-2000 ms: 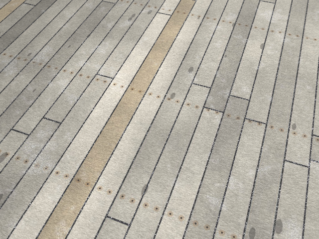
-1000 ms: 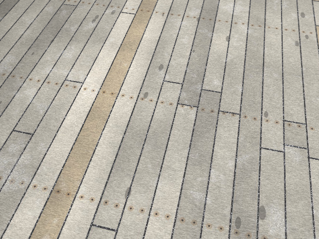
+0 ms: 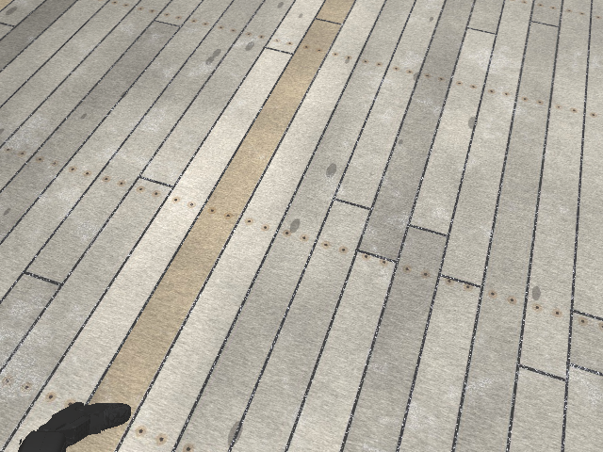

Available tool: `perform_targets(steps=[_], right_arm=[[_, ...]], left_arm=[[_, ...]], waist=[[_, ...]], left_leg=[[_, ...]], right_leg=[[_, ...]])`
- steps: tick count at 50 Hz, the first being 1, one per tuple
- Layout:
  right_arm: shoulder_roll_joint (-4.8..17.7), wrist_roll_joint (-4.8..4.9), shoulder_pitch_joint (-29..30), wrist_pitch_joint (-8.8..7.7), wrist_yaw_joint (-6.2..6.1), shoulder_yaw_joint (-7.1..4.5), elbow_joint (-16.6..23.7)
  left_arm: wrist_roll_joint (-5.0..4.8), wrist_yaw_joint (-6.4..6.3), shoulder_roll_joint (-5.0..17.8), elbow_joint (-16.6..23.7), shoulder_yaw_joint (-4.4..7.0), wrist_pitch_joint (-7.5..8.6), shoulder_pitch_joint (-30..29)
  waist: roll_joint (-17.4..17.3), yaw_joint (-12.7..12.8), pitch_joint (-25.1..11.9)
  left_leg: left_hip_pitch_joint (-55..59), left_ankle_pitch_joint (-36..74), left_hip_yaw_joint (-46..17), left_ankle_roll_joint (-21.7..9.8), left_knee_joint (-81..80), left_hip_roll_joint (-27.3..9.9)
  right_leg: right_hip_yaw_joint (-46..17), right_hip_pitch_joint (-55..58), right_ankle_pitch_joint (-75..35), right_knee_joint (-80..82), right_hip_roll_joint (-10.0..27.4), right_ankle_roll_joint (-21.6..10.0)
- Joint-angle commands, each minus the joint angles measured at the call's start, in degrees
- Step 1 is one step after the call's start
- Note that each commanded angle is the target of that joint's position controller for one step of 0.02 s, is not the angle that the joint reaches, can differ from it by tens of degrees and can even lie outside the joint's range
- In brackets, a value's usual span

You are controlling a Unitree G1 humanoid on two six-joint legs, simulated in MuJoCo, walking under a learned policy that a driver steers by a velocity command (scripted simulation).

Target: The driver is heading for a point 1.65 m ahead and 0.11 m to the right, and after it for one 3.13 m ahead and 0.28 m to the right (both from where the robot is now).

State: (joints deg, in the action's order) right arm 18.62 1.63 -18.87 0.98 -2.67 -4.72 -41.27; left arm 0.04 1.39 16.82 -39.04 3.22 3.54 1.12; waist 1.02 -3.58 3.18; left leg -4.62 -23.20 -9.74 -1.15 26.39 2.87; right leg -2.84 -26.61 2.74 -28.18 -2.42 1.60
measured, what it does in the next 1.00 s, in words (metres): walks ahead: right foot, then left foot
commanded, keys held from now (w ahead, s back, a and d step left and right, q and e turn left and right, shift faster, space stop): q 0.10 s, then no key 0.32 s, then w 0.58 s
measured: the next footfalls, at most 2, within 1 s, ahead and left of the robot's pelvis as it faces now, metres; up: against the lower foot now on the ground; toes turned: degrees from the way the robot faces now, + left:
right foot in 0.02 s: +0.16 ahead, -0.11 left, +0.00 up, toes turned +4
left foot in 0.38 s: +0.08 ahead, +0.13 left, +0.00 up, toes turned +8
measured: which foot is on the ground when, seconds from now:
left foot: down 0.00-0.02, up 0.04-0.36, down 0.38-0.76, up 0.78-1.00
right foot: up 0.00-0.00, down 0.02-0.40, up 0.42-0.74, down 0.76-1.00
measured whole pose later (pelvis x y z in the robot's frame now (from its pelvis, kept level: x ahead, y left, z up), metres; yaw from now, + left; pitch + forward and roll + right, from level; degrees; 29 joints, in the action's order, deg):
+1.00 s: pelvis +0.21 -0.02 +0.01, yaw +9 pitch +1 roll +0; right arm 17.7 0.6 -13.2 -3.7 0.5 -3.4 -39.2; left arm -0.1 1.2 14.7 -50.0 1.3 4.5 21.3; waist -2.7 3.0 0.1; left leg -36.3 -8.8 -1.2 0.0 56.3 -5.6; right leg 1.8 -3.0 13.8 -15.7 -2.7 -3.3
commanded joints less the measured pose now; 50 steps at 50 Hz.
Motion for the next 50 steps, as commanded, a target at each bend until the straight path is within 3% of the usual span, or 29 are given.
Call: perform_targets(steps=[1, 2, 3, 4, 5, 7, 9, 11, 15, 18, 19, 20, 21, 22, 24, 26, 29, 31, 34, 37, 38, 39, 40, 41, 42, 44, 46, 48, 50], right_arm=[[4.8, -0.93, 4.5, -1.16, 0.1, -0.93, 6.7], [-0.5, -2.54, -3.6, -1.22, 0.3, 0.71, 6.9], [4.9, -0.97, -9.8, -0.81, 0.72, -0.47, 5.7], [9.5, -0.1, -5.8, 0.06, 0.55, -1.86, 4.5], [10.7, -0.02, -1.7, 0.87, 0.32, -2.43, 4.8], [8.3, -0.44, 1.0, 2.27, -0.03, -1.96, 5.7], [4.7, -0.76, 1.3, 2.35, 0.1, -0.77, 6.4], [3.4, -1.44, 2.7, 1.91, 0.25, 0.11, 7.0], [3.9, -1.43, 4.4, 1.57, 1.18, 0.64, 7.0], [3.6, -1.91, 2.1, 1.57, 1.9, 0.61, 5.5], [4.6, -2.48, 2.7, 1.59, 1.8, 0.56, 6.1], [8.5, -3.14, 3.2, 1.64, 1.23, 0.15, 7.3], [8.3, -3.87, 7.8, 1.21, 1.58, 0.51, 7.4], [4.9, -3.69, 10.5, 0.37, 1.85, 1.36, 8.7], [8.8, -2.77, 6.4, -0.61, 1.78, 0.02, 6.6], [8.3, -2.06, 2.2, -1.59, 1.34, 0.13, 5.0], [6.7, -1.03, 1.2, -2.41, 1.0, 0.22, 4.6], [7.5, -1.03, 1.8, -2.63, 1.25, -0.13, 4.6], [8.4, -0.44, 2.1, -2.7, 2.13, -0.6, 4.3], [6.5, -0.4, 3.0, -2.64, 2.64, 0.0, 3.8], [3.9, -0.91, 3.5, -2.92, 2.73, 0.85, 3.8], [-0.7, -1.84, 5.3, -3.57, 2.88, 2.23, 5.8], [2.0, -0.64, 6.3, -4.66, 2.18, 1.45, 8.6], [5.9, 0.59, 5.5, -5.36, 2.0, 0.27, 7.7], [6.6, 0.84, 5.4, -5.64, 2.33, -0.03, 6.9], [5.4, -0.55, 6.1, -5.9, 2.59, -0.11, 5.9], [3.6, -1.29, 6.4, -6.02, 3.29, 0.29, 5.4], [2.0, -1.19, 7.3, -5.65, 3.14, 0.59, 6.3], [1.2, -1.13, 11.2, -5.71, 3.3, 1.12, 7.7]], left_arm=[[1.6, -1.21, 11.1, 2.6, 3.77, 1.5, 9.2], [2.58, -1.67, 13.2, 2.9, 3.58, 0.9, 10.5], [1.66, -1.35, 12.3, 2.2, 3.68, -0.11, 10.3], [0.89, -1.45, 7.7, 3.8, 2.45, -0.45, 6.5], [0.67, -1.68, 5.3, 3.9, 1.72, -0.99, 4.3], [0.91, -1.86, 5.8, 3.1, 1.47, -1.84, 2.0], [1.31, -2.14, 6.5, 2.1, 1.68, -1.93, 2.2], [0.93, -2.19, 7.1, 1.4, 1.86, -1.92, 2.2], [0.0, -1.86, 9.0, 0.2, 2.14, -2.6, 2.4], [-0.92, -1.51, 7.8, -1.0, 1.24, -3.09, 1.9], [-0.83, -1.21, 5.8, -2.3, 0.47, -2.9, 4.5], [0.83, -0.68, 2.8, -2.0, -0.61, -2.55, 6.2], [0.92, -1.06, 2.1, -1.4, -0.55, -2.55, 5.8], [1.02, -1.38, 5.3, -2.0, 0.0, -2.82, 4.0], [0.18, -1.33, 6.5, -2.6, 0.8, -2.53, 2.9], [-1.12, -0.77, 8.2, -2.1, 1.73, -1.95, 2.7], [-1.44, 0.33, 5.4, -2.4, 1.0, -0.15, 2.0], [-1.22, 1.0, 4.0, -2.6, 0.36, 0.69, 1.4], [-1.48, 1.59, 4.5, -3.4, 0.08, 0.98, 2.9], [-1.5, 1.16, 5.7, -7.0, 0.68, 0.88, 11.9], [-1.8, 0.56, 7.1, -8.3, 1.16, 0.87, 17.0], [-1.21, -0.24, 12.1, -8.9, 2.15, 0.94, 22.4], [-0.5, 0.32, 17.1, -9.1, 3.43, 1.23, 24.7], [-0.45, 0.33, 12.8, -8.1, 2.16, 1.76, 20.9], [-0.51, 0.14, 9.6, -7.4, 1.26, 2.02, 18.4], [-0.16, -0.02, 7.4, -6.6, 0.49, 1.96, 15.6], [-0.1, -0.13, 6.3, -6.6, 0.16, 1.95, 17.0], [-0.09, -0.33, 8.2, -7.0, 0.45, 1.97, 17.1], [-0.33, -0.84, 7.1, -7.5, 0.08, 1.7, 17.9]], waist=[[-3.3, 7.2, -13.8], [12.1, 2.8, -19.8], [15.2, 1.0, -23.1], [8.1, 2.1, -15.6], [4.7, 2.7, -11.8], [4.9, 2.1, -7.5], [6.4, 2.1, -7.0], [6.5, 2.7, -8.4], [7.0, 3.7, -9.8], [5.5, 1.4, -8.6], [3.5, 1.6, -7.8], [-7.0, 3.8, -8.8], [-15.5, 5.5, -6.3], [-12.0, 4.0, -4.3], [-13.7, 1.5, -1.3], [-12.5, 0.5, 1.2], [-8.6, 0.0, 0.3], [-8.2, 0.1, -0.7], [-8.2, 1.2, -1.4], [-6.5, 6.2, -3.2], [-5.0, 8.5, -4.6], [6.9, 10.1, -6.2], [15.2, 10.7, -6.0], [8.9, 9.1, -2.1], [7.6, 7.7, 0.6], [3.9, 6.1, 1.6], [3.8, 6.3, 0.7], [4.8, 5.4, -0.4], [2.8, 6.4, 0.8]], left_leg=[[-8.8, 26.6, -6.4, -1.1, 16.1, -4.0], [-21.8, -18.5, -2.2, 2.1, 32.3, 4.2], [-25.5, -19.7, -1.6, 3.8, 43.4, 1.8], [-28.2, -15.0, -0.2, 5.2, 47.7, -1.2], [-28.9, -11.0, 1.9, 5.9, 47.2, -2.8], [-25.2, -6.7, 3.4, 6.7, 43.6, -4.4], [-21.2, -5.6, 5.8, 6.4, 36.9, -3.9], [-18.7, -5.3, 6.5, 5.8, 29.4, -4.5], [-12.3, 0.7, 8.1, 4.0, 16.7, -4.6], [-2.7, 10.6, 10.5, 1.2, 1.4, -2.8], [1.1, 14.4, 7.3, -0.6, -3.3, -4.7], [3.9, 21.7, -5.4, -4.1, -7.1, -15.2], [-8.8, 12.5, -10.5, -10.5, -10.0, -20.3], [-11.2, -2.1, -8.6, -10.1, -12.9, -16.7], [-7.8, -15.2, -10.5, -9.1, -15.8, -15.9], [-1.3, -12.3, -15.2, -11.1, -16.6, -18.9], [4.5, -5.6, -12.3, -11.0, -16.3, -18.0], [2.4, -1.1, -8.7, -10.7, -16.2, -16.4], [-3.3, 1.3, -5.8, -10.7, -15.6, -15.5], [-12.7, 0.4, -2.7, -8.1, -9.7, -13.1], [-17.6, 0.0, 0.1, -5.8, -3.5, -10.9], [-27.9, -2.0, 7.6, -1.0, 15.7, -4.4], [-38.8, -10.6, 7.7, 0.6, 30.5, -0.7], [-43.5, -7.8, 3.9, -0.1, 37.8, -4.4], [-45.2, -2.1, 4.2, -0.9, 39.2, -6.2], [-44.4, 6.2, 5.1, -0.8, 37.0, -8.8], [-40.5, 10.9, 6.6, -0.3, 35.2, -9.8], [-40.4, 15.5, 7.9, 1.2, 31.9, -9.8], [-39.3, 19.2, 8.9, 2.4, 24.1, -9.3]], right_leg=[[-6.6, 26.0, -19.1, 4.0, 9.1, -5.9], [-23.0, 39.5, -42.4, 1.4, 24.2, -14.4], [-34.4, 37.2, -28.8, 5.6, 29.9, -20.5], [-26.4, 31.2, -19.4, 6.8, 25.7, -18.6], [-18.2, 26.2, -12.9, 7.6, 21.6, -15.9], [-11.2, 16.4, -6.7, 10.3, 17.0, -14.8], [-6.9, 13.4, -7.0, 12.0, 15.3, -15.3], [-6.0, 14.6, -10.0, 11.7, 16.4, -16.4], [-5.8, 14.8, -6.2, 11.4, 17.6, -16.4], [-3.9, 10.1, 3.9, 8.6, 15.2, -12.4], [-2.6, 6.8, 9.0, 6.9, 13.3, -8.3], [2.9, 3.0, 16.9, -2.9, 8.1, -3.1], [4.8, 6.6, 22.6, -3.2, 4.1, -0.7], [4.2, 9.0, 20.1, -6.2, 4.1, 0.2], [6.3, 2.4, 20.9, -12.6, 1.8, 0.0], [2.2, -8.3, 25.0, -21.1, 4.5, -1.1], [2.3, -11.0, 21.7, -17.5, 5.7, -2.6], [3.9, -5.5, 19.4, -12.4, 5.0, -2.8], [5.9, 4.2, 14.7, -5.2, 3.4, -2.9], [7.0, 20.8, 8.6, 1.4, 1.5, -3.8], [3.1, 28.1, 10.1, 2.5, 4.4, -5.0], [-14.4, 35.6, 19.3, 9.6, 16.4, -9.8], [-34.9, 36.1, 32.4, 17.4, 25.4, -18.3], [-34.8, 33.9, 38.2, 18.5, 25.3, -18.8], [-29.0, 32.2, 35.7, 18.4, 22.5, -16.6], [-20.0, 29.4, 22.9, 19.1, 18.3, -14.0], [-12.0, 26.8, 5.5, 18.9, 14.9, -12.2], [-9.3, 25.7, -1.6, 20.1, 14.6, -13.3], [-5.0, 24.8, -7.3, 20.6, 12.9, -12.9]])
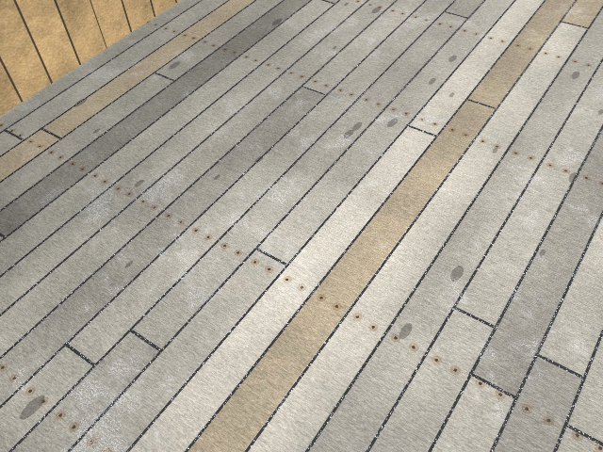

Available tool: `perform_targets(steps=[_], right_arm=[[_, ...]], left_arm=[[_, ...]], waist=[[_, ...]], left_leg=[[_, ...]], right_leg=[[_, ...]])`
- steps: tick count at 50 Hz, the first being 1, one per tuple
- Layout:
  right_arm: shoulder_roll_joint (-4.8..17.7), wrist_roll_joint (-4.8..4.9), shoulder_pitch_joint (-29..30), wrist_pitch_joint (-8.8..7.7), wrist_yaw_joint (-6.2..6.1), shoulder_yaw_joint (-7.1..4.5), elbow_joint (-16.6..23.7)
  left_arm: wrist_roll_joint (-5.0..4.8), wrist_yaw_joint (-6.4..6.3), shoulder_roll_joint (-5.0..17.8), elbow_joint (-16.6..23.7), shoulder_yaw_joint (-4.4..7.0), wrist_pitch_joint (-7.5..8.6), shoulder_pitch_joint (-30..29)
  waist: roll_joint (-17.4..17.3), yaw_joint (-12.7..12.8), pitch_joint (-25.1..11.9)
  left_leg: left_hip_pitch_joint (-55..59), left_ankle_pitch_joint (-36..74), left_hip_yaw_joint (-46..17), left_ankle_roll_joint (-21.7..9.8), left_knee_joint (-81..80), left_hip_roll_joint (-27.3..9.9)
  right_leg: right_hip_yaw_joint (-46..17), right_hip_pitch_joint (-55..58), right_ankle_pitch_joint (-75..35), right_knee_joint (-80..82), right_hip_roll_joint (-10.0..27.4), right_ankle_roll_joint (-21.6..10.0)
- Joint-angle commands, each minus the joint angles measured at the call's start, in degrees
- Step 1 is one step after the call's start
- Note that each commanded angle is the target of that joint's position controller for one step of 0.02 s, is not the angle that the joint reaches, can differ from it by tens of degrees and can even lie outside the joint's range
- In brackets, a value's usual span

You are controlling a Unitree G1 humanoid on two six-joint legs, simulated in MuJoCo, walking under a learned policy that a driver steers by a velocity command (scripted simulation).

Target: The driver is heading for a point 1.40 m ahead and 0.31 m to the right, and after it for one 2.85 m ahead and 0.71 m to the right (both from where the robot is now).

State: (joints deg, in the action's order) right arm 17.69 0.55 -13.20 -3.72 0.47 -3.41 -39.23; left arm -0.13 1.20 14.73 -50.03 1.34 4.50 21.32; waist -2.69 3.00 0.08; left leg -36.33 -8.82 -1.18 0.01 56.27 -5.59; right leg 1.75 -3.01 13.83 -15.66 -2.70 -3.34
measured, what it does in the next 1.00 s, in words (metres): walks ahead, turning right: left foot, then right foot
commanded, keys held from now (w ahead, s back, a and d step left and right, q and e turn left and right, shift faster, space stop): w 0.20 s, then w+e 0.80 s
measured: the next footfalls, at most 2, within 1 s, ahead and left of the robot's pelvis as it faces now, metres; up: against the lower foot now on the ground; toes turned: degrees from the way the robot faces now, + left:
left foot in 0.26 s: +0.34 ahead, +0.14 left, +0.00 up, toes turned +1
right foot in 0.80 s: +0.58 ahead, -0.15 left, +0.00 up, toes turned -20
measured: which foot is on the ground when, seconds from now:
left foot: up 0.00-0.24, down 0.26-0.82, up 0.84-1.00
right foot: down 0.00-0.26, up 0.28-0.78, down 0.80-1.00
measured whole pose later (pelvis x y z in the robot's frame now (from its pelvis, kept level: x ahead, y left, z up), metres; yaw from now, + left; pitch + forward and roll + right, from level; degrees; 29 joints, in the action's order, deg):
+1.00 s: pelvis +0.55 -0.06 -0.01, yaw -24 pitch +1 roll +0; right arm 17.7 -0.3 -7.8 -6.0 0.1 -3.2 -41.6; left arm -0.6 1.3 16.3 -40.2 4.0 2.7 16.8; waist -1.5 1.6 3.7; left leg -32.0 -17.7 -3.8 1.2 63.5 -5.8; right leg -1.6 -14.9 8.3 -23.3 -5.7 -5.7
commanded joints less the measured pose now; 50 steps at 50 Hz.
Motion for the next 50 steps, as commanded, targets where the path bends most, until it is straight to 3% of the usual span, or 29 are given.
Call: perform_targets(steps=[1, 5, 8, 11, 12, 13, 14, 15, 16, 17, 18, 19, 21, 24, 28, 30, 35, 38, 39, 40, 41, 42, 43, 44, 45, 46, 47, 49, 50], right_arm=[[1.3, -0.04, 7.5, -1.21, 0.3, 0.11, 6.2], [-0.1, 0.61, 15.1, -2.04, 1.72, 0.88, 8.5], [1.1, 0.84, 17.0, -2.37, 2.64, 0.54, 9.5], [4.5, 0.41, 10.7, -2.16, 2.37, -1.0, 8.3], [6.6, 0.45, 2.2, -1.98, 1.72, -2.22, 6.1], [9.2, -0.19, -8.3, -1.61, 0.82, -3.1, 3.9], [14.7, -1.46, -11.9, -1.62, 0.73, -4.16, 2.8], [8.5, -1.17, -13.0, -1.43, 0.64, -2.88, 2.9], [6.4, -0.78, -8.3, -1.41, 0.37, -1.93, 2.5], [5.0, -0.47, -4.3, -1.46, 0.31, -1.48, 2.3], [3.0, -0.64, -1.4, -1.73, 0.56, -0.95, 1.8], [2.8, -1.17, 0.5, -2.42, 0.65, -0.95, 1.5], [2.0, -1.18, 2.4, -3.48, 0.93, -1.23, 0.3], [3.3, -1.5, 2.9, -4.29, 0.77, -1.76, -1.7], [4.6, -1.33, 1.0, -3.7, -0.22, -2.1, -3.3], [6.7, -1.03, -0.7, -3.16, -0.57, -2.63, -4.2], [8.5, 0.39, -4.5, -0.66, -0.88, -3.42, -6.4], [10.8, 1.0, -3.0, 0.7, -1.37, -4.02, -6.0], [11.1, 1.24, -2.2, 1.17, -1.5, -3.98, -5.7], [10.1, 1.22, -1.7, 1.14, -1.72, -3.35, -5.3], [3.1, -1.31, -6.4, 0.17, -1.38, -1.1, -2.6], [1.8, -0.88, -5.7, -2.21, -0.66, 0.16, -1.1], [7.1, 1.7, 2.2, -3.71, 0.05, -1.21, 0.3], [6.9, 2.14, 4.3, -4.53, 0.13, -0.98, 1.3], [6.3, 0.53, 4.4, -4.64, -0.41, -1.0, 0.4], [7.0, -0.74, 3.7, -4.37, -0.67, -1.41, 0.1], [6.8, -0.86, 1.7, -3.64, -0.45, -1.58, 0.1], [5.3, -1.41, 1.3, -2.34, -0.51, -1.41, -0.4], [4.3, -1.26, 1.8, -1.84, -0.55, -0.98, 0.1]], left_arm=[[-0.27, -0.9, 9.4, 3.3, 1.97, 0.49, -1.6], [-0.77, -1.44, 10.8, 1.6, 2.24, 0.01, 3.1], [-1.16, -1.56, 11.3, 0.5, 2.6, -0.66, 4.1], [-0.89, -1.84, 13.1, 0.5, 3.41, -1.39, 3.6], [-0.61, -1.89, 12.9, 0.8, 3.26, -1.87, 2.5], [0.22, -1.97, 11.3, 2.2, 2.49, -1.8, 1.7], [0.36, -1.4, 2.0, 3.7, -0.09, -0.82, 10.6], [-1.21, -0.97, 7.6, 2.1, 1.05, 0.34, 8.4], [-3.08, -0.85, 11.6, 4.4, 2.57, 0.62, 1.4], [-3.01, -1.08, 10.9, 5.5, 2.48, 0.68, -2.0], [-2.04, -1.39, 9.9, 5.6, 2.64, 0.25, -4.1], [-1.84, -1.52, 8.7, 5.2, 2.82, -0.57, -1.4], [-1.83, -1.61, 6.2, 4.1, 2.59, -2.24, 1.2], [-1.37, -2.13, 5.7, 6.0, 2.81, -3.44, -2.3], [-1.05, -0.81, 5.1, 8.0, 2.7, -2.25, -8.8], [-1.01, 0.07, 3.5, 9.8, 1.96, -1.96, -13.4], [-1.04, 1.87, 4.2, 14.6, 1.98, -2.04, -20.4], [-1.08, 2.2, 7.0, 15.5, 3.58, -2.6, -15.7], [-1.31, 1.93, 9.3, 14.1, 4.98, -2.82, -8.8], [-1.43, 1.06, 12.8, 11.6, 7.02, -3.18, 1.4], [-1.65, -0.09, 19.9, 10.8, 8.7, -3.45, 5.0], [-1.36, 0.4, 19.5, 13.1, 7.92, -2.27, 4.3], [-0.84, 0.82, 14.3, 12.9, 6.43, -1.48, 3.5], [-0.93, 0.81, 12.5, 12.7, 5.88, -0.93, 0.8], [-1.12, 0.71, 10.4, 13.2, 5.14, -0.92, -3.4], [-0.7, 0.55, 9.2, 14.0, 4.67, -0.71, -5.5], [-0.12, 0.25, 9.1, 14.9, 4.51, -0.78, -7.3], [-0.49, -0.41, 9.0, 15.0, 4.57, -0.63, -8.0], [-0.41, -0.74, 10.9, 14.8, 4.98, -0.47, -7.1]], waist=[[5.9, 0.3, 4.1], [5.9, 2.8, 6.3], [6.3, 1.6, 6.5], [8.7, -3.3, 0.3], [8.2, -8.3, -5.2], [6.4, -12.9, -13.2], [-9.8, -8.0, -23.5], [-8.2, -10.7, -26.4], [-5.3, -10.0, -13.7], [-1.8, -8.0, -7.3], [0.5, -6.2, -2.4], [-3.0, -3.5, -1.7], [-2.6, -1.7, -0.6], [-1.0, -1.3, 3.2], [0.8, -3.7, 3.9], [1.1, -5.6, 4.8], [1.7, -7.5, 6.6], [-1.6, -3.2, 0.9], [-1.7, 1.0, -3.1], [0.1, 6.3, -8.3], [14.0, 3.0, -13.6], [14.5, 1.9, -22.8], [7.9, 5.0, -17.5], [6.3, 3.2, -10.3], [1.4, 0.4, -5.6], [3.7, -1.5, -3.2], [5.4, -3.6, -3.8], [3.0, -4.2, -3.2], [5.3, -4.4, -2.4]], left_leg=[[-5.8, 7.3, 1.3, 1.4, -10.3, 0.1], [-1.6, 14.2, 2.8, 0.7, -22.7, 2.2], [-1.4, 12.2, 1.7, -1.6, -26.6, 3.0], [10.2, 5.6, 3.4, -4.9, -27.1, 6.6], [22.0, 7.0, 4.5, -6.7, -28.9, 7.7], [41.6, 7.6, -2.5, -9.6, -25.3, 0.4], [64.4, -2.9, -30.6, -18.7, -27.8, -16.7], [62.5, -11.8, -41.9, -19.0, -36.7, -18.7], [53.0, -13.1, -31.4, -15.3, -38.8, -16.5], [43.5, -9.3, -23.3, -13.4, -40.7, -14.1], [35.6, -4.8, -16.9, -11.6, -43.3, -10.9], [30.5, -1.9, -12.5, -11.3, -45.5, -9.9], [25.2, 1.0, -7.3, -12.0, -48.8, -8.7], [23.5, 5.7, -0.5, -12.1, -50.9, -8.7], [27.7, 10.9, 7.6, -9.9, -50.6, -5.8], [29.8, 10.3, 8.7, -10.1, -51.1, -7.7], [41.9, 17.6, 11.2, -9.0, -46.0, -11.1], [44.4, 44.8, 13.4, -7.0, -33.5, -11.0], [42.3, 49.5, 14.6, -5.9, -23.6, -9.6], [33.7, 43.0, 15.7, -3.5, -9.4, -7.3], [8.8, 1.0, 14.7, 0.3, 12.0, -0.2], [-4.7, -27.0, 0.5, 1.4, 24.1, 8.9], [-11.1, -22.4, -4.5, -0.1, 25.3, 5.4], [-11.8, -17.0, -3.9, -1.3, 21.0, 2.9], [-8.5, -13.1, -3.4, -1.3, 15.8, 0.5], [-3.6, -10.9, -3.5, -0.8, 12.1, -0.8], [-0.6, -9.3, -3.9, 0.2, 10.4, -1.4], [1.1, -6.4, -2.5, 1.8, 7.0, -1.1], [1.3, -5.4, -2.1, 3.0, 3.9, -0.8]], right_leg=[[-7.9, 0.4, -18.4, 8.5, 12.1, -7.4], [-6.6, 1.3, -17.6, 9.4, 13.6, -7.3], [-6.7, 6.9, -22.7, 6.7, 16.4, -6.7], [-6.4, 10.5, -47.0, -4.3, 16.6, -5.1], [-5.0, 7.9, -52.4, -14.5, 14.4, -3.8], [-5.1, -4.6, -39.8, -29.2, 12.3, -2.3], [-3.8, -28.3, 3.4, -53.0, 1.3, 1.6], [-11.5, -34.1, 18.2, -60.0, 0.5, 1.4], [-10.4, -38.4, 14.5, -61.8, 3.8, 1.2], [-8.4, -37.5, 9.0, -59.1, 6.8, 1.2], [-7.8, -35.4, 5.7, -55.8, 8.4, 1.4], [-8.5, -31.3, 2.7, -53.9, 10.1, 1.9], [-8.0, -27.9, 1.2, -52.9, 10.9, 3.1], [-9.1, -32.6, -3.8, -47.8, 11.6, 4.2], [-6.7, -34.0, -16.8, -33.5, 10.1, 3.8], [-4.1, -33.8, -19.3, -27.9, 10.2, 3.4], [-0.7, -38.5, -12.2, -20.8, 8.6, 0.7], [4.2, -28.1, -3.2, -20.5, 3.1, -2.7], [5.3, -18.8, -2.7, -19.0, 0.3, -4.5], [3.1, -2.6, -6.1, -15.4, -0.8, -7.0], [-22.2, 19.4, -4.5, -15.3, 13.7, -15.1], [-50.9, 28.6, 5.8, -4.2, 22.5, -23.5], [-44.6, 26.0, 5.4, -0.7, 21.2, -19.2], [-36.4, 18.2, 1.4, -0.8, 19.2, -16.8], [-29.4, 9.4, -4.7, -0.4, 16.3, -14.2], [-24.6, 2.3, -16.7, -0.6, 14.5, -13.6], [-23.6, -0.9, -16.9, 0.9, 13.7, -14.1], [-20.0, -5.1, -19.0, 2.9, 11.4, -13.4], [-19.3, -7.6, -22.1, 3.1, 12.0, -14.5]])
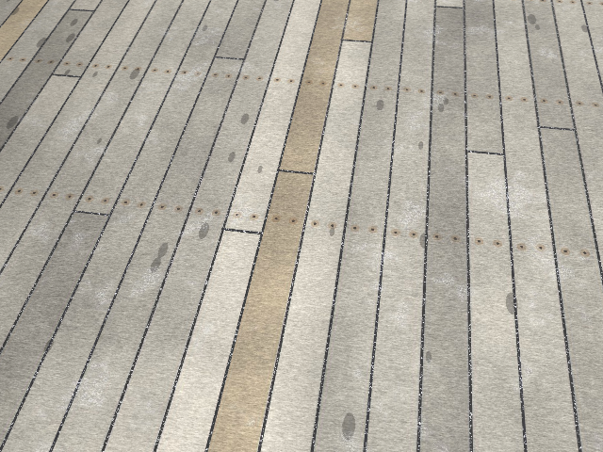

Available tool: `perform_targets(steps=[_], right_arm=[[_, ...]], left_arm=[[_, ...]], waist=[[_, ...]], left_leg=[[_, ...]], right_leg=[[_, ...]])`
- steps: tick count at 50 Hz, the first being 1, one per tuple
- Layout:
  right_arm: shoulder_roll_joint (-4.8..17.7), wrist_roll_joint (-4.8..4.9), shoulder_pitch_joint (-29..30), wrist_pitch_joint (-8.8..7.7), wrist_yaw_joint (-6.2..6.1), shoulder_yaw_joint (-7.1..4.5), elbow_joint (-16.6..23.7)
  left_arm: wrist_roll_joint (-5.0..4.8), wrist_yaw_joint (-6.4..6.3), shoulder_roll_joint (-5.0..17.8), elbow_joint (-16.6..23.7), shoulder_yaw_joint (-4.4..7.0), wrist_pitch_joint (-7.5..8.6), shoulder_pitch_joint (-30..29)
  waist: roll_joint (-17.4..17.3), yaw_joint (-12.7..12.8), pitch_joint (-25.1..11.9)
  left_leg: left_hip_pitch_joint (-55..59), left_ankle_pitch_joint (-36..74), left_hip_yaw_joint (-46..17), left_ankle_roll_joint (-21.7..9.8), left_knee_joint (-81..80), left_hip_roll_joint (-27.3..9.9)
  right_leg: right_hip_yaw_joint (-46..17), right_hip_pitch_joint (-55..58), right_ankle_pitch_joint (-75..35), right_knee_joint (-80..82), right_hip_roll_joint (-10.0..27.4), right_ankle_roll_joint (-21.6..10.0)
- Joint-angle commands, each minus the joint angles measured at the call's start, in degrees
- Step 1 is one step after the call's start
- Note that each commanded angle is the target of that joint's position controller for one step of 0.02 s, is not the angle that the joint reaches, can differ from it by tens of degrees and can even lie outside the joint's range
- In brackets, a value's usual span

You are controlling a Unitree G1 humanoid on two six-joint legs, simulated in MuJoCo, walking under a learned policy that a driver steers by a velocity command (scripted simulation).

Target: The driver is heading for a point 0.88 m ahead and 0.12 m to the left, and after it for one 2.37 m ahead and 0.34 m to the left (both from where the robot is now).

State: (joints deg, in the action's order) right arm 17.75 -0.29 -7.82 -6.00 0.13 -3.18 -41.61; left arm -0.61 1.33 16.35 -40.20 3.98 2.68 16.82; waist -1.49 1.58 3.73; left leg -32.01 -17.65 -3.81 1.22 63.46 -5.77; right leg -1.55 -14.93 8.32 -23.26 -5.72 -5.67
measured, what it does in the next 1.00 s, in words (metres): walks ahead: left foot, then right foot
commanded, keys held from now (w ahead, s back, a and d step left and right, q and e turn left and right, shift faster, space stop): w+e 0.06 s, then w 0.52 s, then w+q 0.42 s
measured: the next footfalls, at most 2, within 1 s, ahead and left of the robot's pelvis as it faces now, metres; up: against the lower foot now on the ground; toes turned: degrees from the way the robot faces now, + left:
left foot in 0.28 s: +0.36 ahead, +0.14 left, +0.00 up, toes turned -8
right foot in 0.82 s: +0.61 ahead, -0.13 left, +0.00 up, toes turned -3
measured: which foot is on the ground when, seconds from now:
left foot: up 0.00-0.26, down 0.28-0.82, up 0.84-1.00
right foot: down 0.00-0.30, up 0.32-0.80, down 0.82-1.00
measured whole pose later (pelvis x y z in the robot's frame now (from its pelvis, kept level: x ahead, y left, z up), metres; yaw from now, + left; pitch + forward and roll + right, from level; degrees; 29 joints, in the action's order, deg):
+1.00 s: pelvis +0.55 -0.02 +0.00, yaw +2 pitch +1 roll -2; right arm 18.5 1.8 -16.5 -2.0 -0.3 -3.8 -45.7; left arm 0.5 0.8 14.5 -42.8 3.6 5.4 12.8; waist -3.0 0.2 1.6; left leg -30.5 -18.7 -2.9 -0.1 65.3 -4.3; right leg 5.7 -12.9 8.8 -21.6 -0.9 -1.9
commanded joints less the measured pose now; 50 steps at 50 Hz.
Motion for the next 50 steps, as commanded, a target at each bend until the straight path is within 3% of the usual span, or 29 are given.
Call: perform_targets(steps=[1, 5, 9, 12, 13, 14, 15, 16, 17, 18, 19, 20, 21, 22, 23, 25, 29, 33, 36, 38, 40, 41, 42, 43, 44, 46, 47, 49, 50], right_arm=[[4.1, -0.53, -1.5, 0.63, -0.28, -0.97, 3.2], [1.9, -0.11, 7.4, 0.02, 0.48, 0.13, 4.8], [3.6, 0.66, 10.5, -0.97, 1.65, -0.26, 5.7], [5.5, 0.62, 7.9, -1.42, 1.9, -1.12, 5.5], [6.1, 0.52, 4.3, -1.58, 1.75, -1.61, 4.6], [7.9, 0.14, -1.5, -1.74, 1.43, -2.59, 3.0], [10.6, -0.63, -10.2, -1.78, 1.15, -3.2, 2.1], [15.0, -0.73, -15.3, -1.16, 1.66, -4.55, -0.4], [9.3, 1.07, -15.8, -1.12, 2.14, -3.14, -0.5], [6.4, 1.21, -12.4, -0.88, 1.9, -2.25, 0.0], [5.6, 0.45, -9.1, -0.44, 1.74, -1.73, 0.6], [5.0, 0.0, -7.4, -0.25, 1.65, -1.45, 0.5], [3.9, -0.41, -7.2, -0.49, 1.6, -1.0, 0.4], [3.2, -0.39, -6.9, -0.43, 1.54, -0.72, 0.1], [4.2, -0.13, -6.9, -0.55, 1.38, -0.95, -0.3], [4.9, 0.65, -7.9, -0.73, 1.1, -1.05, -1.2], [7.1, 0.97, -10.1, 0.04, 0.48, -1.51, -2.7], [7.4, 1.67, -14.8, 1.05, 0.2, -1.42, -5.1], [8.0, 1.92, -16.4, 2.09, -0.29, -1.69, -6.0], [9.0, 1.89, -15.8, 2.61, -0.7, -2.16, -6.1], [8.1, 1.58, -14.5, 2.72, -0.75, -1.78, -5.6], [4.6, 0.33, -12.8, 2.46, -0.68, -0.46, -3.4], [-1.3, 1.26, -21.2, 1.59, -0.59, 1.26, -2.3], [4.6, 2.56, -19.2, 1.31, -0.59, -0.11, -3.4], [7.4, 3.13, -14.1, 1.38, -0.55, -1.15, -2.2], [6.1, 1.81, -9.6, 2.09, -0.75, -1.46, -1.5], [4.8, 1.95, -11.1, 2.7, -0.53, -1.48, -1.1], [2.6, 2.1, -11.3, 3.92, -0.23, -1.16, -0.7], [2.5, 1.94, -10.7, 4.48, -0.42, -1.36, -0.6]], left_arm=[[-0.2, -1.28, 9.6, 4.7, 2.52, 1.31, -2.2], [-0.47, -2.2, 9.5, 3.2, 2.44, 0.73, 1.1], [-0.68, -2.14, 9.0, 0.7, 2.2, 0.7, 4.9], [-0.35, -2.24, 9.3, -0.1, 2.41, 0.25, 4.4], [-0.32, -2.19, 9.1, 0.0, 2.37, 0.04, 3.4], [-0.01, -2.05, 7.5, 0.3, 1.76, -0.08, 3.2], [0.83, -2.1, 5.2, 1.4, 0.63, -0.23, 3.9], [-0.79, -2.03, 1.0, 1.7, -0.49, 0.57, 12.6], [-1.36, -2.1, 5.8, 0.7, 0.06, 0.98, 11.0], [-1.71, -1.99, 8.7, 1.8, 0.88, 1.14, 4.2], [-0.9, -2.1, 8.3, 2.9, 0.67, 1.26, -0.2], [-0.1, -1.96, 7.6, 3.7, 0.68, 1.59, -2.3], [0.43, -1.74, 7.0, 3.5, 0.77, 1.73, -2.4], [0.31, -1.64, 5.8, 3.3, 0.68, 1.5, -1.1], [-0.12, -1.62, 4.8, 3.1, 0.44, 1.34, -0.2], [0.24, -1.58, 3.8, 3.8, 0.0, 0.96, -2.5], [0.46, -1.22, 2.0, 5.4, -0.75, 1.57, -9.5], [0.02, -0.31, 1.6, 7.3, -0.93, 2.52, -16.9], [-0.28, 0.59, 2.6, 8.5, -0.54, 3.38, -20.0], [-0.29, 0.69, 4.3, 8.1, 0.15, 3.84, -17.8], [0.27, -0.1, 7.9, 5.1, 2.05, 4.14, -6.4], [1.37, -0.85, 12.0, 3.8, 3.22, 3.98, 4.0], [1.55, -0.64, 15.2, 2.4, 3.87, 3.14, 6.8], [1.05, -0.64, 9.4, 2.6, 2.56, 2.8, 6.6], [0.59, -0.86, 6.8, 2.5, 1.63, 2.71, 3.3], [0.81, -0.59, 3.5, 2.0, 0.56, 2.81, -2.7], [1.29, -0.62, 3.9, 1.6, 0.65, 3.16, -4.4], [1.06, -0.6, 3.9, 0.6, 1.04, 3.88, -6.0], [1.23, -0.72, 3.9, 0.1, 1.2, 4.18, -6.4]], waist=[[3.6, -2.3, -4.5], [5.8, 1.7, -3.6], [6.8, 3.3, -2.8], [8.5, 1.2, -2.2], [8.9, -0.9, -3.3], [7.3, -3.7, -7.3], [1.7, -7.0, -16.2], [-17.1, -3.7, -21.9], [-12.3, -5.6, -19.4], [-6.5, -6.5, -11.5], [-1.5, -5.5, -7.6], [-1.5, -4.4, -4.6], [-2.3, -3.5, -4.2], [-3.2, -2.4, -5.0], [-5.2, -1.9, -5.4], [-4.0, -2.3, -3.8], [-2.1, -4.4, -2.6], [-2.1, -6.8, -1.0], [-2.6, -6.6, -0.4], [-3.8, -4.4, -1.4], [-3.5, 1.8, -8.7], [1.9, 6.5, -18.0], [18.4, 2.8, -26.1], [14.1, 4.5, -23.2], [10.6, 4.4, -14.7], [5.6, 1.6, -6.3], [8.8, -0.7, -5.5], [8.0, -2.1, -3.9], [5.5, -2.3, -3.3]], left_leg=[[-3.7, 5.7, 0.8, 2.9, -7.8, -0.4], [1.1, 21.5, 2.0, 3.4, -26.9, 3.1], [2.3, 23.7, 0.7, 1.1, -33.2, 3.6], [3.6, 16.5, 0.9, -1.9, -35.0, 3.7], [8.4, 15.5, 2.2, -3.2, -36.5, 4.5], [17.2, 16.0, 2.7, -5.0, -37.3, 4.5], [31.9, 15.5, -6.6, -8.6, -35.9, -3.8], [50.2, 1.8, -33.7, -18.3, -42.0, -15.1], [50.1, -12.7, -41.8, -17.7, -47.2, -16.0], [43.6, -12.8, -33.4, -15.3, -47.9, -14.3], [36.7, -6.7, -26.2, -13.7, -48.6, -11.7], [31.3, -0.4, -22.3, -14.2, -49.6, -10.2], [28.4, 9.2, -17.8, -13.3, -49.9, -8.0], [27.6, 9.4, -15.6, -13.1, -51.5, -6.3], [26.2, 10.7, -14.8, -14.2, -52.4, -6.7], [25.3, 15.5, -11.6, -15.2, -54.1, -6.7], [26.3, 20.0, -5.6, -13.5, -55.5, -5.0], [26.2, 21.0, -4.8, -12.7, -53.7, -4.3], [29.4, 20.9, -7.8, -12.0, -50.6, -6.3], [30.7, 23.4, -9.5, -10.9, -47.4, -7.2], [26.2, 32.0, -6.8, -8.2, -34.6, -3.1], [15.7, 20.1, -4.2, -5.8, -18.0, 1.0], [-4.3, -13.8, 0.1, -2.7, 0.3, 8.2], [-10.3, -15.6, -4.4, -2.5, 7.7, 5.4], [-12.9, -10.4, -3.7, -2.5, 9.3, 3.3], [-9.8, -3.1, -2.3, -2.1, 5.7, 0.1], [-6.7, -0.8, -2.6, -1.7, 4.6, -1.3], [-4.8, 0.5, -2.0, -0.8, 2.8, -2.3], [-5.0, 2.1, -2.2, -0.9, 2.5, -2.3]], right_leg=[[-14.2, 2.9, -16.9, 10.9, 14.1, -11.7], [-10.5, 1.2, -7.7, 10.0, 10.5, -7.3], [-14.4, 6.5, -3.5, 7.4, 14.3, -6.4], [-17.2, 11.5, -8.0, 3.6, 17.1, -5.1], [-16.8, 11.4, -13.4, 0.4, 16.3, -4.2], [-14.4, 10.6, -19.7, -7.7, 12.9, -2.7], [-10.9, 3.6, -11.3, -23.5, 9.0, -0.6], [-5.6, -18.1, 18.1, -43.6, -0.3, 4.0], [-10.0, -26.3, 24.0, -50.4, 1.8, 4.0], [-9.4, -29.2, 19.2, -52.0, 4.4, 3.6], [-6.5, -27.9, 15.0, -50.0, 7.0, 3.4], [-5.7, -27.2, 11.8, -46.6, 8.8, 3.6], [-5.3, -23.8, 10.1, -43.4, 10.4, 3.7], [-4.5, -22.2, 8.6, -41.7, 10.8, 3.9], [-3.9, -21.4, 8.5, -39.9, 11.2, 4.4], [-2.8, -23.0, 7.1, -34.9, 11.9, 5.7], [-1.2, -23.3, -5.0, -20.7, 11.6, 6.5], [0.0, -18.7, -11.7, -10.4, 8.8, 6.9], [-0.9, -17.3, -9.7, -5.9, 7.6, 6.2], [-1.0, -12.6, -6.3, -3.8, 7.0, 5.0], [-0.1, 6.4, -6.9, -1.6, 7.0, 1.9], [-9.7, 23.3, -7.3, -4.6, 17.3, -2.0], [-33.3, 40.0, 3.1, -0.3, 30.5, -10.2], [-37.4, 36.6, 12.8, 3.8, 29.4, -9.7], [-28.4, 29.5, 12.4, 5.2, 27.5, -7.4], [-16.7, 16.3, 3.6, 9.3, 22.2, -4.9], [-13.6, 11.9, 1.0, 11.2, 22.1, -5.2], [-8.6, 7.5, -3.4, 14.2, 21.7, -6.0], [-6.1, 6.7, -4.1, 15.4, 20.9, -5.6]])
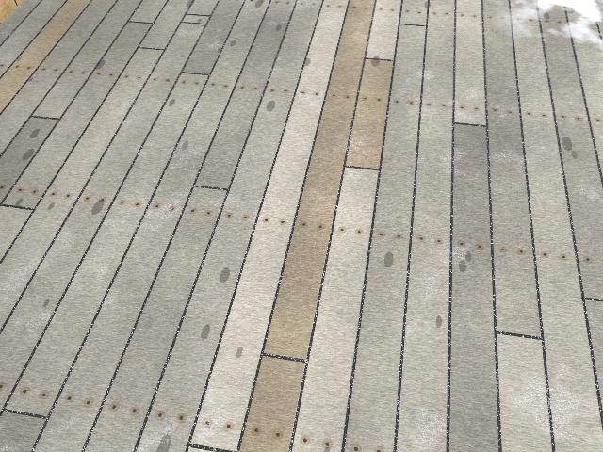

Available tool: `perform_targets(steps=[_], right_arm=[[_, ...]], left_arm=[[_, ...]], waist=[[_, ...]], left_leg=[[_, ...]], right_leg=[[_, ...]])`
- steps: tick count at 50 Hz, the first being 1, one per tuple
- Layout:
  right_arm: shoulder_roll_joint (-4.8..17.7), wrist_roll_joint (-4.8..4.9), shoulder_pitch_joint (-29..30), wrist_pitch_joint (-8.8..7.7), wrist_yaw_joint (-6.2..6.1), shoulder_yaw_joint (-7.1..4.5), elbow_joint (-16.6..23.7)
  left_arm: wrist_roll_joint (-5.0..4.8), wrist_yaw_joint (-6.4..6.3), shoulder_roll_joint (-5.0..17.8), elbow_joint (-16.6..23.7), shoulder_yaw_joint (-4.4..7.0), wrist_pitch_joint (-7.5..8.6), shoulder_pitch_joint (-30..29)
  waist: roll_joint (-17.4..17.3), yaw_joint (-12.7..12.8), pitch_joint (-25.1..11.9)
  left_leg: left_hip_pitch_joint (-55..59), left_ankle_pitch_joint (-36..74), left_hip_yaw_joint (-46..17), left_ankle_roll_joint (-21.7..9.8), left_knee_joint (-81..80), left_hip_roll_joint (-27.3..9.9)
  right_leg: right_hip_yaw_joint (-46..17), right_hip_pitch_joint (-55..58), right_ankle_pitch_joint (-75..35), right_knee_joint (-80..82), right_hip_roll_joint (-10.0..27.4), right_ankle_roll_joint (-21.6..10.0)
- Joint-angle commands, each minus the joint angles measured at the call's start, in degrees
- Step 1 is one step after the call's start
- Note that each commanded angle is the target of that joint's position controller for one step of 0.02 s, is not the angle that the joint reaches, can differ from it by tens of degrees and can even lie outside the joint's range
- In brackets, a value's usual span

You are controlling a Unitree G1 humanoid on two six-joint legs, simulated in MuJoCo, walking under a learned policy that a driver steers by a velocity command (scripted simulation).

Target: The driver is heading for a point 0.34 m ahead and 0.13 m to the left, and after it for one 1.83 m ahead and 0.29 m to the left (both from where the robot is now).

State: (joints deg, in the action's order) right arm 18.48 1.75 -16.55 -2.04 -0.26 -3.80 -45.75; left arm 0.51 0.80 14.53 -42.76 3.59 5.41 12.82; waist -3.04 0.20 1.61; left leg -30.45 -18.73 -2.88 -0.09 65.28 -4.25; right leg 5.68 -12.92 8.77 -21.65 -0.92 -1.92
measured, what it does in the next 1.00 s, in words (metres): walks ahead, turning left: left foot, then right foot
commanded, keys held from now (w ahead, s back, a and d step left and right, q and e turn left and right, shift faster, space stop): w+q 0.24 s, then q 0.28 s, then no key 0.12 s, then e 0.36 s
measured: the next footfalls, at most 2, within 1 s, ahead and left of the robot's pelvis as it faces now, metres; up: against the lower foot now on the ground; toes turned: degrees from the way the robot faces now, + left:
left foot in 0.32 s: +0.31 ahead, +0.18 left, +0.00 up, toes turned +14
right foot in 0.78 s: +0.44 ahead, -0.02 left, +0.00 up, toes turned +23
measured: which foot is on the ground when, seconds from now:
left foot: up 0.00-0.30, down 0.32-1.00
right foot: down 0.00-0.32, up 0.34-0.76, down 0.78-1.00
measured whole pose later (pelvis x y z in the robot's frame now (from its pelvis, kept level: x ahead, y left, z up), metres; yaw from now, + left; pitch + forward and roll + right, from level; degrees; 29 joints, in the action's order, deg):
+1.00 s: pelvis +0.32 +0.08 -0.01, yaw +16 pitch +1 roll +1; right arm 15.3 -1.0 -9.4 1.4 -1.6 -2.9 -41.5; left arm -0.8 -0.2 16.8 -41.4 3.3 -0.2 8.3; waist 0.5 0.1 1.9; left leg -14.5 -19.4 -0.5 -2.3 32.6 3.6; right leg -6.8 -21.8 13.4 -33.9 -1.4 1.3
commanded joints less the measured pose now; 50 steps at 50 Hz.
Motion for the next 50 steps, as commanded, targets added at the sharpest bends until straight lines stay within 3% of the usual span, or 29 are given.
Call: perform_targets(steps=[1, 2, 3, 6, 11, 12, 13, 14, 15, 16, 17, 18, 19, 20, 21, 22, 23, 25, 27, 31, 37, 38, 39, 40, 41, 42, 44, 47, 50], right_arm=[[1.1, -0.16, -0.7, 0.81, 0.04, -0.5, 4.8], [1.4, -0.6, 0.5, 0.9, 0.19, -0.55, 5.0], [0.8, -0.56, 1.6, 0.75, 0.55, -0.34, 5.8], [0.2, -0.43, 7.0, 0.18, 1.78, 0.09, 7.1], [1.1, -0.49, 14.7, 0.41, 3.17, 0.07, 10.9], [1.5, -0.58, 15.1, 0.51, 3.36, -0.1, 11.6], [2.4, -0.89, 14.3, 0.63, 3.48, -0.61, 12.0], [3.8, -1.25, 11.3, 0.77, 3.48, -1.45, 11.6], [6.0, -1.31, 3.6, 0.77, 3.25, -2.88, 9.8], [9.7, -1.42, -4.7, 1.03, 2.26, -4.74, 7.7], [17.3, -1.69, -4.9, 1.27, 1.04, -5.99, 8.0], [16.1, -1.95, -4.2, 0.61, 1.51, -5.18, 11.5], [12.2, -1.98, -2.3, 0.14, 2.05, -3.99, 11.9], [9.9, -1.14, -0.1, -0.26, 2.03, -3.51, 11.5], [8.1, -0.51, 2.8, -0.21, 1.72, -3.04, 11.4], [6.9, -1.07, 4.9, 0.02, 1.3, -2.55, 11.9], [7.8, -2.14, 6.1, 0.16, 1.08, -2.74, 12.6], [7.9, -2.26, 7.4, 0.21, 0.71, -2.9, 12.7], [8.6, -1.74, 7.0, 0.66, -0.06, -3.1, 12.2], [7.7, -1.56, 7.0, 1.83, -1.12, -2.49, 11.3], [2.6, -3.03, 7.2, 1.4, 0.05, 0.31, 8.0], [2.4, -2.87, 7.3, 1.16, 0.25, 0.6, 7.4], [2.0, -3.12, 5.0, 0.71, 0.32, 0.82, 6.5], [2.9, -4.2, 1.1, 0.28, 0.24, 0.56, 6.0], [3.5, -3.98, -1.3, 0.2, -0.08, 0.22, 5.5], [4.4, -4.01, 1.8, 0.58, -0.61, 0.15, 5.8], [4.3, -3.06, 4.9, 1.99, -1.45, -0.42, 6.5], [3.5, -2.75, 4.5, 3.18, -1.81, -0.96, 7.3], [3.7, -2.58, 4.0, 3.13, -1.72, -1.82, 7.4]], left_arm=[[0.08, -0.29, 7.3, 2.1, 2.0, 1.65, -2.5], [-0.11, -0.4, 6.7, 1.5, 2.02, 1.81, -1.7], [0.03, -0.53, 8.1, 0.9, 2.35, 1.63, -1.6], [-0.11, -1.06, 9.7, 0.0, 2.81, 1.07, -0.6], [-1.63, -1.23, 12.2, -2.3, 3.75, -0.46, 3.0], [-1.97, -1.24, 12.9, -2.6, 3.98, -0.88, 3.2], [-2.14, -1.38, 13.7, -2.5, 4.16, -1.37, 2.2], [-2.46, -1.62, 14.5, -2.2, 4.39, -1.94, 1.6], [-2.89, -1.81, 14.3, -1.9, 4.26, -2.53, 0.6], [-2.53, -1.97, 12.7, -1.5, 3.55, -2.4, 1.6], [0.97, -1.6, 5.2, 1.5, 1.21, -1.69, 6.6], [0.4, -1.08, 7.2, 1.5, 0.55, -0.35, 6.9], [-1.75, -0.79, 11.2, 2.2, 1.64, 0.05, 1.4], [-1.94, -1.15, 10.3, 3.2, 1.2, 0.22, -1.2], [-0.78, -1.92, 10.1, 2.5, 1.29, -0.06, -1.8], [0.09, -2.46, 10.7, 2.6, 1.63, -0.88, -2.1], [-0.18, -2.5, 11.0, 2.8, 1.74, -1.74, -0.7], [0.17, -2.63, 9.7, 2.2, 1.49, -2.67, 1.1], [0.37, -2.85, 8.2, 2.3, 0.95, -3.11, -0.2], [-0.12, -2.41, 7.2, 2.7, 0.35, -4.03, -3.8], [-0.17, -1.27, 6.6, 2.6, 0.11, -3.64, -5.9], [0.0, -1.08, 6.4, 2.5, 0.07, -3.31, -5.3], [0.59, -1.12, 7.7, 3.0, 0.17, -3.12, -6.1], [0.78, -1.53, 11.8, 4.2, 0.92, -3.23, -7.2], [0.35, -1.59, 13.3, 4.1, 1.46, -3.77, -8.4], [-0.53, -1.32, 11.6, 4.3, 1.45, -4.27, -8.2], [-0.95, -0.92, 10.9, 4.4, 1.38, -4.58, -7.6], [-1.22, -1.0, 11.2, 5.1, 1.9, -4.52, -6.7], [-1.63, -1.45, 10.3, 6.5, 1.99, -5.24, -7.2]], waist=[[8.3, -1.4, -0.1], [6.7, -0.6, 0.8], [7.7, -0.8, 0.7], [5.2, 1.2, 1.3], [5.0, 3.3, 3.5], [5.5, 3.0, 3.4], [6.2, 1.8, 2.9], [7.2, -0.1, 0.3], [6.6, -4.5, -4.0], [3.8, -8.3, -8.9], [-13.1, -2.7, -14.1], [-10.3, -4.3, -27.7], [-2.6, -6.2, -24.1], [-0.4, -4.7, -17.0], [2.9, -2.8, -11.3], [2.7, -1.1, -9.2], [-0.5, 0.6, -8.5], [0.1, 1.9, -8.8], [0.6, 1.7, -9.7], [-1.7, 0.1, -10.8], [-3.6, -0.8, -7.3], [-3.1, 0.1, -6.6], [-1.2, -0.5, -6.0], [3.9, -3.7, -6.8], [9.5, -5.7, -7.6], [10.6, -3.5, -6.7], [11.3, -2.5, -5.0], [11.9, -2.1, -6.1], [6.6, -1.4, -7.4]], left_leg=[[-7.9, 4.8, -3.3, 1.0, -2.1, -4.3], [-8.9, 7.0, -3.4, 1.2, -4.2, -4.3], [-9.2, 10.6, -3.0, 1.4, -8.1, -4.3], [-6.8, 18.6, -0.3, 0.5, -18.2, -3.5], [-7.5, 16.4, 3.1, -2.2, -27.1, -2.1], [-6.8, 13.9, 4.1, -3.0, -27.9, -1.4], [-4.4, 11.1, 5.7, -4.0, -28.8, 0.4], [0.7, 8.6, 8.1, -5.0, -29.2, 3.2], [10.5, 11.6, 9.7, -6.5, -32.6, 6.5], [25.3, 21.6, 6.8, -8.6, -35.7, 7.0], [46.6, 40.7, -18.4, -17.6, -33.7, -9.3], [52.2, 39.9, -39.9, -26.7, -40.4, -18.4], [48.9, 41.7, -31.5, -23.6, -41.4, -15.9], [41.7, 40.4, -24.2, -20.7, -41.3, -12.9], [33.7, 39.9, -19.5, -18.0, -42.1, -10.1], [26.8, 39.8, -17.5, -17.1, -44.4, -8.9], [21.6, 42.7, -17.7, -18.3, -45.3, -9.1], [17.4, 46.5, -14.1, -17.7, -45.3, -7.2], [17.0, 46.8, -12.4, -16.4, -44.7, -5.8], [16.5, 36.0, -11.4, -13.7, -44.9, -4.3], [15.9, 25.3, -11.4, -11.8, -42.7, -5.1], [15.4, 23.2, -10.8, -10.3, -41.5, -4.2], [15.3, 19.3, -10.2, -7.6, -40.6, -2.1], [14.8, 11.4, -7.8, -5.0, -37.6, 1.9], [14.6, 5.1, -3.3, -2.7, -36.5, 5.7], [16.1, 4.0, -1.1, -1.3, -35.5, 6.5], [16.3, 3.7, 0.3, -1.3, -33.4, 6.5], [17.2, 4.4, 0.5, -2.1, -32.7, 6.2], [20.3, 10.8, -1.7, -4.0, -36.0, 2.9]], right_leg=[[-12.1, 3.9, -6.6, 14.6, 17.6, -10.3], [-8.7, 4.7, -11.1, 14.3, 16.4, -9.8], [-7.1, 5.3, -10.5, 14.7, 16.5, -9.7], [-1.2, 6.3, -11.6, 14.8, 15.3, -8.3], [2.7, 14.4, -12.9, 12.4, 17.6, -6.4], [3.2, 16.0, -16.3, 10.6, 18.2, -5.9], [4.4, 16.8, -27.4, 6.4, 17.9, -5.0], [5.5, 17.2, -40.1, -0.3, 17.1, -4.0], [7.1, 15.4, -46.3, -11.3, 15.0, -2.3], [8.0, 6.9, -38.1, -25.4, 12.1, 1.0], [7.1, -18.4, 14.5, -47.9, 3.3, 5.9], [-7.1, -24.4, 31.8, -61.0, -2.3, 6.7], [-11.4, -27.4, 27.6, -61.5, 1.1, 5.4], [-10.5, -28.8, 23.0, -57.1, 3.2, 4.4], [-10.1, -27.7, 19.6, -52.4, 5.2, 4.5], [-10.2, -23.9, 16.9, -49.8, 6.1, 4.3], [-10.5, -20.4, 16.3, -48.9, 5.7, 4.8], [-9.9, -17.6, 14.9, -43.1, 4.8, 5.9], [-9.2, -17.7, 11.1, -36.8, 3.5, 6.8], [-9.6, -14.5, 2.1, -27.9, 3.2, 7.4], [-8.7, -4.8, 0.4, -12.3, 3.7, 4.6], [-7.9, -1.3, -4.0, -6.0, 3.1, 3.4], [-10.3, 1.5, -13.0, -2.4, 4.7, 2.1], [-15.3, 4.0, -26.7, -4.5, 9.2, -0.1], [-17.2, 3.3, -24.4, -5.6, 10.3, -3.7], [-19.5, 0.0, -16.9, -3.9, 10.1, -5.0], [-22.3, -3.0, -12.0, -2.8, 9.9, -5.2], [-24.6, -4.0, -13.0, -4.2, 9.5, -5.7], [-21.4, -7.3, -11.3, -9.3, 5.5, -3.4]])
